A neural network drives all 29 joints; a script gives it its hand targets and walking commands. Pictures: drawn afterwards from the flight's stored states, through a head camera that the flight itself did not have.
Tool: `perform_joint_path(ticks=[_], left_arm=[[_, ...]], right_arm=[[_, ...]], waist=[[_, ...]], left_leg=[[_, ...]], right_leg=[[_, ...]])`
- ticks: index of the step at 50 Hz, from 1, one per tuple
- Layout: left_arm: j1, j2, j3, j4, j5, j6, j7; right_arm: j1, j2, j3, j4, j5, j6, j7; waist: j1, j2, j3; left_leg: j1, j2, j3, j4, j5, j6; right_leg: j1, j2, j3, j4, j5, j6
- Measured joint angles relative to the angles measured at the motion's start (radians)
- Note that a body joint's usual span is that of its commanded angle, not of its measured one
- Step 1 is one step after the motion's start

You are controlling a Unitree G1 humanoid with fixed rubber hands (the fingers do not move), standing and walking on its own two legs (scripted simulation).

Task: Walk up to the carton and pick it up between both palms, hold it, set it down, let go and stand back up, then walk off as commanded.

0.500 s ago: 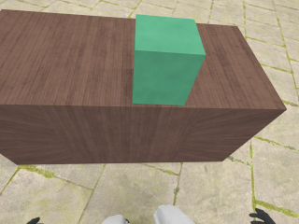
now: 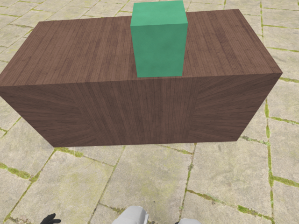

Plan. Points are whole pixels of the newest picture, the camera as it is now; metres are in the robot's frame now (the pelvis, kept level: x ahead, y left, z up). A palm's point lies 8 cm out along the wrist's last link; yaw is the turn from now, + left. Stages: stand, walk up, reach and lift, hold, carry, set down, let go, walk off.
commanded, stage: walk off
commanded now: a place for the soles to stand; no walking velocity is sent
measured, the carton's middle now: (158, 40) +0.84 -0.02 +0.01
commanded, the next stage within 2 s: none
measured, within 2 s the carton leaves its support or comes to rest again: neither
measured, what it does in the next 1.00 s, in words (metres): walks backwards: left foot, then right foot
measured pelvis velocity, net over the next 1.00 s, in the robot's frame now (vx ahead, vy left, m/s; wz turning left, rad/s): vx -0.39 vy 0.02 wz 0.01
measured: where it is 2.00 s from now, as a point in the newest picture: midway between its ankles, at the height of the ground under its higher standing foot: outside the picture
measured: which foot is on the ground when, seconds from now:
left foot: up 0.00-0.14, down 0.16-0.68, up 0.70-1.00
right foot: down 0.00-0.18, up 0.20-0.62, down 0.64-1.00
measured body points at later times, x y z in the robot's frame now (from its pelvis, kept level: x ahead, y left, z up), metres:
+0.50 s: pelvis -0.20 +0.03 -0.01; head -0.14 +0.06 +0.43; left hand -0.10 +0.35 -0.15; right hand -0.08 -0.30 -0.08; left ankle -0.11 +0.13 -0.73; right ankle -0.22 -0.13 -0.67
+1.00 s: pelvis -0.39 +0.02 +0.00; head -0.41 +0.03 +0.45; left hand -0.29 +0.34 -0.10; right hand -0.38 -0.33 -0.09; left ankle -0.42 +0.11 -0.72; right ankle -0.27 -0.12 -0.73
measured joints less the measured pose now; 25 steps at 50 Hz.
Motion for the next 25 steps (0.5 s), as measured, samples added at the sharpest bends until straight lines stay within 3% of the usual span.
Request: perform_joint_path(ticks=[4,7,8,10,11,13,15,17,19,25], left_arm=[[-0.058,0.005,0.005,-0.040,-0.006,-0.006,0.007],[-0.093,0.022,0.002,-0.058,-0.008,0.003,0.005],[-0.101,0.032,0.000,-0.060,-0.011,0.007,0.004],[-0.104,0.060,0.005,-0.040,-0.022,0.017,0.006],[-0.093,0.059,0.007,-0.020,-0.028,0.024,0.009],[-0.079,0.042,0.004,0.020,-0.021,0.034,0.012],[-0.071,0.035,-0.002,0.033,-0.023,0.030,0.009],[-0.042,0.046,0.000,0.017,-0.030,0.021,0.008],[-0.014,0.057,0.006,0.015,-0.035,0.017,0.009],[0.002,0.087,0.021,0.041,-0.023,0.023,0.007]], right_arm=[[0.014,-0.019,-0.006,0.005,0.002,0.000,-0.003],[0.002,-0.010,0.000,0.004,-0.004,-0.003,0.003],[-0.006,-0.002,0.001,0.002,-0.008,-0.006,0.005],[-0.039,0.041,0.007,0.006,-0.019,-0.012,0.009],[-0.043,0.054,0.012,-0.003,-0.028,-0.014,0.012],[-0.034,0.063,0.024,-0.015,-0.040,-0.022,0.012],[-0.018,0.071,0.033,-0.014,-0.049,-0.026,0.007],[-0.023,0.084,0.037,-0.012,-0.043,-0.026,-0.002],[-0.050,0.092,0.032,-0.021,-0.036,-0.029,-0.011],[-0.133,0.095,0.017,-0.090,-0.032,-0.033,-0.024]], waist=[[-0.012,0.004,0.035],[-0.021,-0.015,0.055],[-0.022,-0.030,0.059],[0.000,-0.123,0.084],[0.003,-0.137,0.078],[-0.037,-0.100,0.063],[-0.055,-0.072,0.048],[-0.026,-0.082,0.028],[-0.007,-0.095,0.028],[-0.010,-0.103,0.052]], left_leg=[[0.138,0.049,0.032,-0.189,-0.065,0.001],[0.231,0.097,0.087,-0.403,-0.092,0.031],[0.260,0.106,0.110,-0.484,-0.069,0.043],[0.277,0.064,0.174,-0.537,-0.002,0.049],[0.275,0.066,0.192,-0.546,0.015,0.050],[0.251,0.103,0.159,-0.544,0.035,0.057],[0.233,0.129,0.119,-0.575,0.076,0.055],[0.217,0.144,0.137,-0.616,0.118,0.045],[0.202,0.153,0.165,-0.627,0.142,0.042],[0.095,0.171,0.198,-0.565,0.185,0.043]], right_leg=[[-0.058,-0.014,-0.033,0.019,0.036,0.005],[-0.110,-0.027,-0.052,0.042,0.065,0.019],[-0.132,-0.033,-0.051,0.053,0.076,0.029],[-0.164,-0.063,0.013,0.090,0.057,0.031],[-0.184,-0.041,0.047,0.143,-0.054,0.033],[-0.212,0.040,0.072,0.329,-0.253,0.032],[-0.224,0.100,0.092,0.498,-0.301,0.022],[-0.235,0.132,0.128,0.622,-0.271,0.023],[-0.209,0.138,0.148,0.665,-0.260,0.040],[-0.107,0.114,0.141,0.551,-0.326,0.058]])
